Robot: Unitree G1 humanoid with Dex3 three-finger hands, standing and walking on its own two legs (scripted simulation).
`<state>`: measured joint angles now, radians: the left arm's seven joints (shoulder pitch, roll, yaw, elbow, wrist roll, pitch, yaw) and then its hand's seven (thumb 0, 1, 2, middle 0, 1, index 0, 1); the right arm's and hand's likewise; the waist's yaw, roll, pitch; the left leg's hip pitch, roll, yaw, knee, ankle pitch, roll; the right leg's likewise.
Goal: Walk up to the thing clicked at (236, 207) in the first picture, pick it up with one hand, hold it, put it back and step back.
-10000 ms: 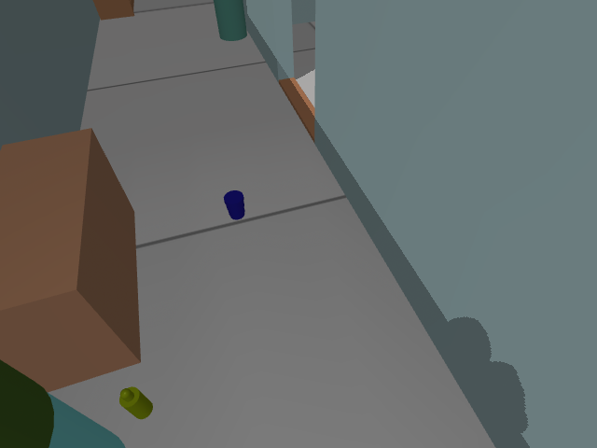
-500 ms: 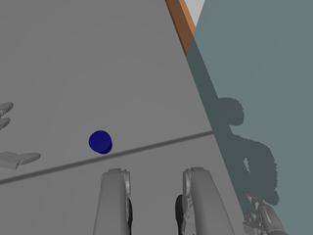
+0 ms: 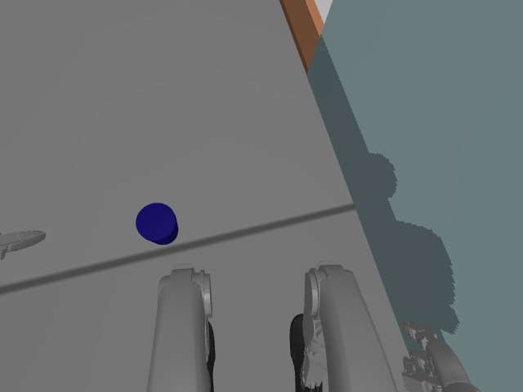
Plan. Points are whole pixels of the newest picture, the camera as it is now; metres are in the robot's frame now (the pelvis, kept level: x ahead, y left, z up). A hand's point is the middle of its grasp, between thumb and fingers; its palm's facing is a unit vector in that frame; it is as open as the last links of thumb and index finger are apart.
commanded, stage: go down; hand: left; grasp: from the side
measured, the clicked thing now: (160, 226) +0.44 +0.24 -0.40
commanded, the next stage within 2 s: approach in 0.84 s
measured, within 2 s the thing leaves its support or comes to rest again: neither
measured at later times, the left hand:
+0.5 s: hand (4, 215) +0.37 +0.38 -0.06, palm faces +0.04 -0.87 -0.48, open 14.0 cm
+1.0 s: hand (6, 218) +0.37 +0.39 -0.08, palm faces +0.06 -0.90 -0.43, open 15.7 cm
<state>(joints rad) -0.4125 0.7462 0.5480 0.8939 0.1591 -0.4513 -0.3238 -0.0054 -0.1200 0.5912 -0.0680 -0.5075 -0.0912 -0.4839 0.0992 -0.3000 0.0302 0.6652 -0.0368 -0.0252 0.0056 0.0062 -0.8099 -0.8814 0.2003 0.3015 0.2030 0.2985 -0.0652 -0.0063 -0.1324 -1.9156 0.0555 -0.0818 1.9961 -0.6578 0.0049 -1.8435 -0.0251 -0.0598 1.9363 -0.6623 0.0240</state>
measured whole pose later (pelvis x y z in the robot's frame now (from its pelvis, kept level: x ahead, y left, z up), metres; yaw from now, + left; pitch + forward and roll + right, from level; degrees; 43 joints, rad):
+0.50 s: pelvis -0.01 +0.00 -0.03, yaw -1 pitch +32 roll -6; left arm -0.47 0.80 0.59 0.93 0.11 -0.46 -0.40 0.00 -0.13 0.54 -0.07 -0.46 -0.10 -0.44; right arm 0.09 -0.31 0.05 0.67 -0.05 -0.02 0.00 0.01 -0.81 -0.88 0.20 0.30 0.20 0.30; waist -0.07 -0.02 -0.11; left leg -2.01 0.05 -0.10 2.10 -0.65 0.00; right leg -1.93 -0.02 -0.07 2.04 -0.66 0.02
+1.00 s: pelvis -0.01 +0.00 -0.05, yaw -1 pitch +31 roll -7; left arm -0.48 0.82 0.63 0.95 0.06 -0.48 -0.46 -0.01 -0.24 0.33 -0.01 -0.26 -0.02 -0.24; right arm 0.09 -0.32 0.06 0.68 -0.05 -0.03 0.00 0.01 -0.83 -0.88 0.20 0.30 0.20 0.30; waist -0.08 -0.02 -0.10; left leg -2.07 0.05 -0.10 2.17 -0.66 0.01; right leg -1.99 -0.02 -0.07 2.10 -0.67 0.03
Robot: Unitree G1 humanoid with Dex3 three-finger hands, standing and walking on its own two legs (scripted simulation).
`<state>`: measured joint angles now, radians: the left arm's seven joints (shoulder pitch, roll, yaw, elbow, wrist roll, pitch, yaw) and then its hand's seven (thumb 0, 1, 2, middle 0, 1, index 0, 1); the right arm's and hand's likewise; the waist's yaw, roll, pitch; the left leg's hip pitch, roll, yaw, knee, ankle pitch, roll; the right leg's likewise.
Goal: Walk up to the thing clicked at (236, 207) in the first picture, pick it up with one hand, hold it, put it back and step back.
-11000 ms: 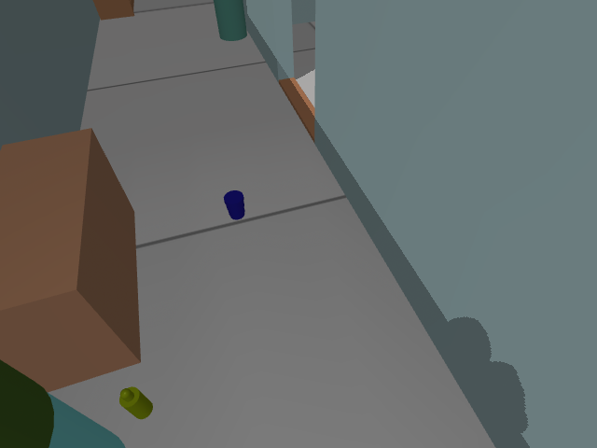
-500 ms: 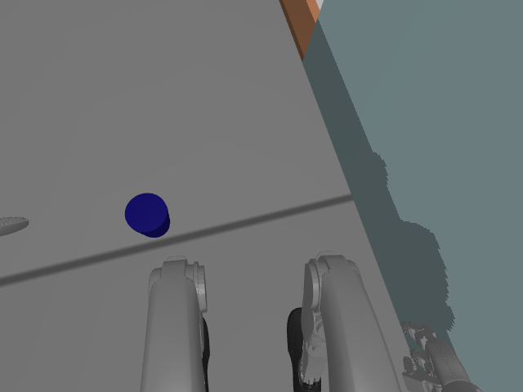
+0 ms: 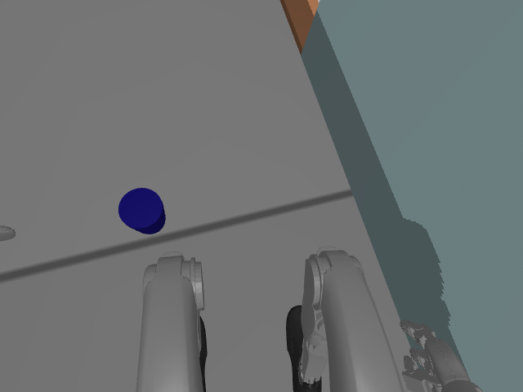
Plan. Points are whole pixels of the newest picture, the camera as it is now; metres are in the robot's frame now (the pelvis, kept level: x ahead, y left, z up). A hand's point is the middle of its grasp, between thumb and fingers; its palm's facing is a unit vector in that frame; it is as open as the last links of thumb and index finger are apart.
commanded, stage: approach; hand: left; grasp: from the side
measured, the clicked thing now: (146, 214) +0.45 +0.25 -0.35
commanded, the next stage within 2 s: close in in 0.56 s
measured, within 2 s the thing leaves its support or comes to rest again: leaves its support in 1.66 s
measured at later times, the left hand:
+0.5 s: hand (74, 216) +0.40 +0.34 -0.21, palm faces +0.12 -0.99 -0.11, open 16.4 cm
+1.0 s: hand (138, 219) +0.43 +0.25 -0.31, palm faces +0.16 -0.99 -0.01, open 17.2 cm
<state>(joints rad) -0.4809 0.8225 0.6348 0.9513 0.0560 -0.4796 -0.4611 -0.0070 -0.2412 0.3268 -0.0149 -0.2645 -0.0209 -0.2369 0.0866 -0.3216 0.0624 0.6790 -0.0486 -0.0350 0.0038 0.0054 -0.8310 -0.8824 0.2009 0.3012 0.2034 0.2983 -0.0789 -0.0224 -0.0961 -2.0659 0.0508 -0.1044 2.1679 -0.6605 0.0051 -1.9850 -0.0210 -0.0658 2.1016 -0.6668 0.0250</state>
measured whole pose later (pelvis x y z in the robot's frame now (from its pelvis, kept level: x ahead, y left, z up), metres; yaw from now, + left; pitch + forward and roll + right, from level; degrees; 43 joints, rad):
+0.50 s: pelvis -0.01 +0.00 -0.10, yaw -5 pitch +21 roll -11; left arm -0.58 0.87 0.73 1.32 -0.14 -0.84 -0.55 -0.01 -0.36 0.25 -0.01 -0.24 -0.02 -0.22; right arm -0.06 -0.36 0.28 0.66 -0.18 -0.07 0.06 0.00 -0.86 -0.89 0.20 0.30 0.20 0.30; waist -0.18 -0.17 0.13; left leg -2.24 0.05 -0.23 2.52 -0.68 -0.01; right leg -2.13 0.02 -0.14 2.38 -0.65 0.04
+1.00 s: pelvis -0.02 +0.02 -0.13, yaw -10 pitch +10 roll -17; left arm -0.59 0.88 0.62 1.51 -0.10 -1.10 -0.19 -0.02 -0.51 0.14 -0.03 -0.15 -0.05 -0.14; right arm -0.19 -0.40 0.52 0.55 -0.36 -0.01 0.11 0.00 -0.90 -0.90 0.20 0.30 0.21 0.30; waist -0.24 -0.29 0.32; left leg -2.20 0.04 -0.39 2.68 -0.70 0.00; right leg -2.03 0.07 -0.25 2.43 -0.62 0.07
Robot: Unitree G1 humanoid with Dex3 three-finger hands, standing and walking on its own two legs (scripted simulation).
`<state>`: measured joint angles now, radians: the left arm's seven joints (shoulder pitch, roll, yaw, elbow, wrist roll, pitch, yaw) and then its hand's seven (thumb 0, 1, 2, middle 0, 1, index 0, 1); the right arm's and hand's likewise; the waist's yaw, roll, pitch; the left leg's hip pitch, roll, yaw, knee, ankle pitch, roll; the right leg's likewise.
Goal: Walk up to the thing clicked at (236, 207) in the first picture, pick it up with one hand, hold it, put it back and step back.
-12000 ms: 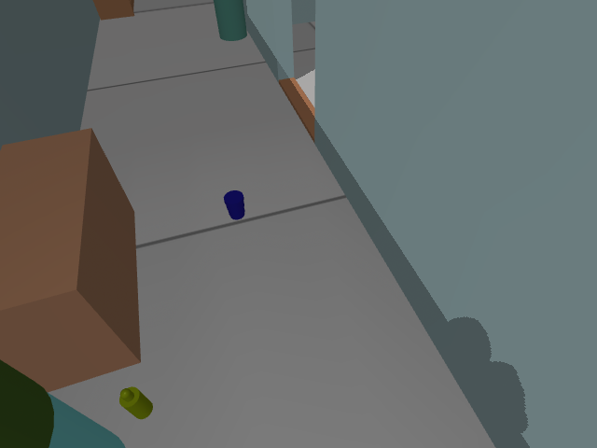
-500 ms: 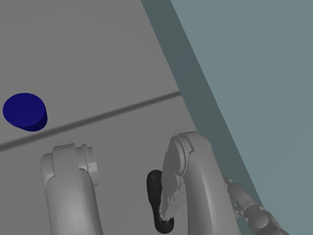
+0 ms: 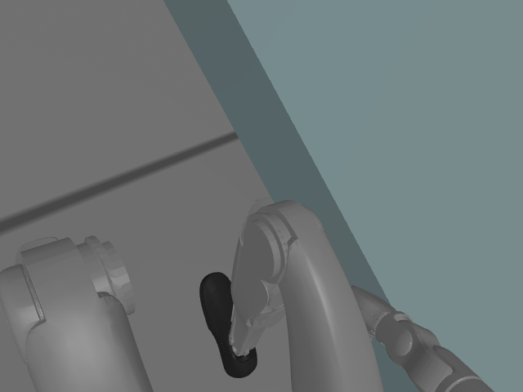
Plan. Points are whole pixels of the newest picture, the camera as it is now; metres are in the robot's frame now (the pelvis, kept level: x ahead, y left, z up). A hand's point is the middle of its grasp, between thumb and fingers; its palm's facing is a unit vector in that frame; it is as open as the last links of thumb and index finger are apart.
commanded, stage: close in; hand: left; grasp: from the side
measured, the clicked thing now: out of the picture +0.42 +0.31 -0.22
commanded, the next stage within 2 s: close in 0.20 s
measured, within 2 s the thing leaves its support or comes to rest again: leaves its support in 0.66 s
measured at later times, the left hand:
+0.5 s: hand out of the picture +0.40 +0.29 -0.20, palm faces +0.36 -0.93 -0.05, open 13.8 cm
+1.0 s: hand out of the picture +0.42 +0.30 -0.20, palm faces +0.40 -0.92 -0.04, open 11.4 cm
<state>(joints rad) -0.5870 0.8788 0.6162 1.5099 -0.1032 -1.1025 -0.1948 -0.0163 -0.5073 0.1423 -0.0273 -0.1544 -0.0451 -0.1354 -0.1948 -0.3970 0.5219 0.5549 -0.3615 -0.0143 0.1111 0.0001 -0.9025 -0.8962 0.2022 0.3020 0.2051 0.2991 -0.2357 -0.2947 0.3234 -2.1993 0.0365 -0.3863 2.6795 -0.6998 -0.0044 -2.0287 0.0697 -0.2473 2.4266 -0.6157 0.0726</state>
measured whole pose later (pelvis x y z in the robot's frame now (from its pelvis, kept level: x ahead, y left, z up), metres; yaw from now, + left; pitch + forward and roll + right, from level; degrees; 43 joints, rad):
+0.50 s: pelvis +0.00 +0.01 +0.00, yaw -2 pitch +8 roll -19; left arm -0.56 0.88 0.51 1.52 -0.04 -1.16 0.04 -0.01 -0.07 0.34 -0.22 -0.31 -0.23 -0.30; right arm -0.20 -0.38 0.56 0.54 -0.39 0.00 0.14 0.00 -0.88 -0.90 0.20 0.30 0.21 0.30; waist -0.24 -0.32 0.34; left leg -2.20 0.05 -0.42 2.70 -0.70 0.02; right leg -2.01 0.09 -0.27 2.41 -0.60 0.08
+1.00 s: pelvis +0.00 +0.01 +0.00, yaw -2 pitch +9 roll -19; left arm -0.62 0.91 0.53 1.52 -0.04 -1.13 0.05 -0.01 -0.23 0.72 -0.60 -0.85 -0.50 -0.85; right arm -0.21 -0.37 0.57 0.54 -0.39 0.03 0.13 0.00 -0.88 -0.90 0.20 0.30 0.20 0.30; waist -0.25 -0.32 0.35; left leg -2.20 0.05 -0.42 2.70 -0.72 0.01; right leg -2.02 0.10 -0.27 2.40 -0.61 0.09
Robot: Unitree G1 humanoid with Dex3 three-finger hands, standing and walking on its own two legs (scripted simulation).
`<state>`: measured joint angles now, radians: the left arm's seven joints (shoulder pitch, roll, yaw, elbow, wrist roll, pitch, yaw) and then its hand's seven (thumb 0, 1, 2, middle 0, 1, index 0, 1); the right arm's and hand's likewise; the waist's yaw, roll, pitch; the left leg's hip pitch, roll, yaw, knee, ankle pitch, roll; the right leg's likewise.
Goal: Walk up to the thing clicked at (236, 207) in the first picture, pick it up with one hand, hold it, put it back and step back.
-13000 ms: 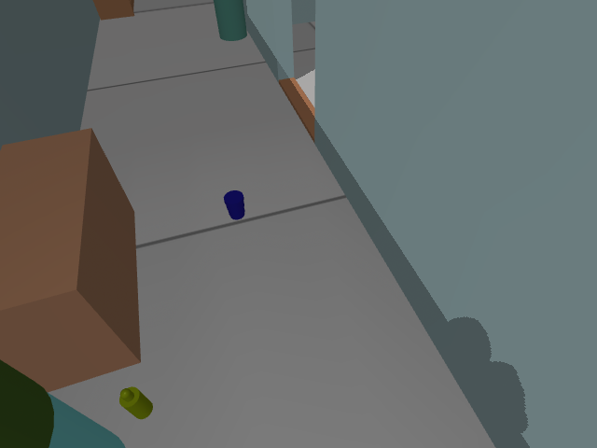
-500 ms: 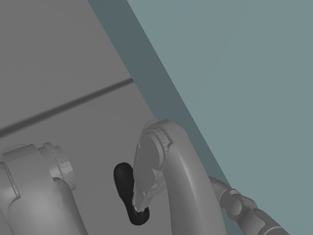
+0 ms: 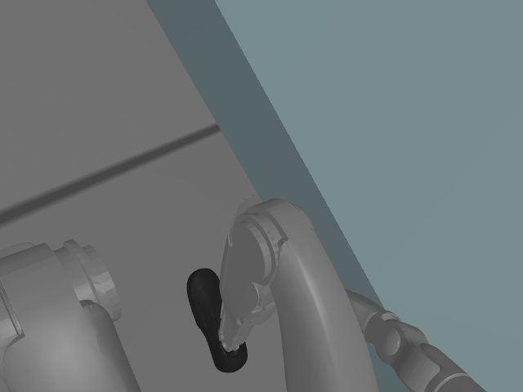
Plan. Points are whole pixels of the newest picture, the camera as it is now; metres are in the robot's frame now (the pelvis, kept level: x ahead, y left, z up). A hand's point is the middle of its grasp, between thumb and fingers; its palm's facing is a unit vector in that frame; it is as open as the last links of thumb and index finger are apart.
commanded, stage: settle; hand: left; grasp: from the side
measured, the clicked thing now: out of the picture +0.42 +0.31 -0.21
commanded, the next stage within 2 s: lift in 1.94 s
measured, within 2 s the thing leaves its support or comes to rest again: neither
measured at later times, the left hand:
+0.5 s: hand out of the picture +0.40 +0.33 -0.12, palm faces +0.45 -0.89 -0.03, open 11.7 cm
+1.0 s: hand out of the picture +0.38 +0.35 -0.01, palm faces +0.44 -0.90 -0.06, open 11.7 cm
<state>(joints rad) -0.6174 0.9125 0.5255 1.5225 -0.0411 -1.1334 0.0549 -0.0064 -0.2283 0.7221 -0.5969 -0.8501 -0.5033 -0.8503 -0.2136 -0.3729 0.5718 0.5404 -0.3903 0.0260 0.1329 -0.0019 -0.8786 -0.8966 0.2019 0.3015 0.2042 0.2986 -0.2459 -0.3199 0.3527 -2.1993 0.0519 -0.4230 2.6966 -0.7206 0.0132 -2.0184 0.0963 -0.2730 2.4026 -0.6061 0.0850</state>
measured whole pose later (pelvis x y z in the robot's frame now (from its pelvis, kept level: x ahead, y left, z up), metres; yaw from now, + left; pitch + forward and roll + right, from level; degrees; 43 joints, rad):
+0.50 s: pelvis +0.00 -0.01 +0.01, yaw +2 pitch +14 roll -17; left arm -0.55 0.74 0.49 1.16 -0.09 -0.94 -0.01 0.00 -0.49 0.99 -0.66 -1.00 -0.54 -1.02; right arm -0.10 -0.35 0.41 0.58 -0.29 0.04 0.15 0.00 -0.90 -0.90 0.20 0.30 0.20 0.30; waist -0.19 -0.22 0.21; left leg -2.23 0.05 -0.35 2.63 -0.69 0.01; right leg -2.06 0.06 -0.23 2.39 -0.61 0.07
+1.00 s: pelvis +0.02 -0.02 +0.04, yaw +8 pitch +26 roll -10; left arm -0.51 0.54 0.46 0.86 -0.16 -0.67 -0.16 0.00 -0.50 1.01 -0.67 -0.98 -0.56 -1.00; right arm 0.00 -0.30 0.16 0.63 -0.12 0.06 0.09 0.00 -0.89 -0.90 0.20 0.30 0.20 0.30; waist -0.11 -0.06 -0.01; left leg -2.26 0.04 -0.19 2.46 -0.68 0.00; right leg -2.14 0.00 -0.12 2.35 -0.67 0.04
